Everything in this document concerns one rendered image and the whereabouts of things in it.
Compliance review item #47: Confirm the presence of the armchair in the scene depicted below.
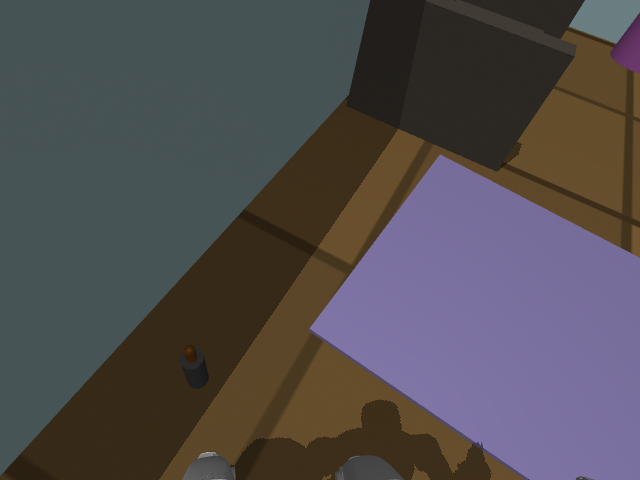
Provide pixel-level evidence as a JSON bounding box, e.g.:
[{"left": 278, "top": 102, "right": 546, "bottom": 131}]
[{"left": 346, "top": 0, "right": 585, "bottom": 172}]

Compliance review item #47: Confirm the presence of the bottle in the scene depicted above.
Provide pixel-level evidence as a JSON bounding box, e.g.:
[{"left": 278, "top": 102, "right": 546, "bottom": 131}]
[{"left": 180, "top": 345, "right": 209, "bottom": 389}]

